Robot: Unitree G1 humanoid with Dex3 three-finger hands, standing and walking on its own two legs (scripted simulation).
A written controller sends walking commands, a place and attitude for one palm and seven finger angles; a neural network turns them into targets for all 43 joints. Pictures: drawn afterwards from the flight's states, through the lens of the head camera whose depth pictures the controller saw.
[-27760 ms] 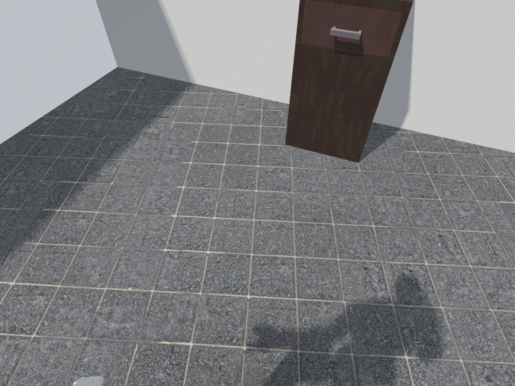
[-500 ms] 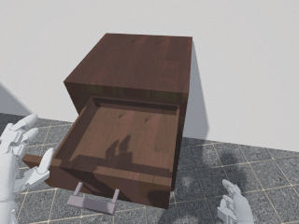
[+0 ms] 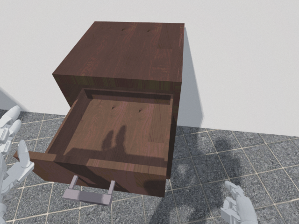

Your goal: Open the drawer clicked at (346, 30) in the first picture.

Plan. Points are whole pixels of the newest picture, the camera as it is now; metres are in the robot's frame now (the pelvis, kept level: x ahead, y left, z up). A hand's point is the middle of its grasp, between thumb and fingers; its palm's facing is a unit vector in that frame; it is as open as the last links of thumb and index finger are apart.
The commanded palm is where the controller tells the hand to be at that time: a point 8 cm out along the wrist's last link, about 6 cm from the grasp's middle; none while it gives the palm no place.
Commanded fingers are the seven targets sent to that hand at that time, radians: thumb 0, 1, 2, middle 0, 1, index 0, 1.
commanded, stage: step back with the hand held close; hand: left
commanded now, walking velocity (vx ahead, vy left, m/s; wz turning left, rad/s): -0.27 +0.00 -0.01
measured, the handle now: (90, 189) +0.22 +0.19 -0.05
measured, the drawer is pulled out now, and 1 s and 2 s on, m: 0.30 0.30 0.30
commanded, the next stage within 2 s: stop stepping back and stand still in 1.24 s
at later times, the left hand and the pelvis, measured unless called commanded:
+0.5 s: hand (4, 202) +0.13 +0.25 +0.16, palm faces +0.35 -0.82 -0.45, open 7.4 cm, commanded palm +0.07 +0.30 +0.18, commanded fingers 0.00 0.90 0.90 -0.20 -0.30 -0.20 -0.30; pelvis -0.06 +0.02 -0.01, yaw +0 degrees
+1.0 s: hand out of the picture +0.09 +0.22 +0.16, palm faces +0.26 -0.85 -0.46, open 7.4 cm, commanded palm +0.02 +0.28 +0.18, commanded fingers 0.00 0.90 0.90 -0.20 -0.30 -0.20 -0.30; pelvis -0.11 +0.01 -0.01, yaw +0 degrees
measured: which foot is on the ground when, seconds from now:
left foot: down 0.00-0.92, up 0.94-1.00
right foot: down 0.00-0.68, up 0.70-0.78, down 0.80-1.00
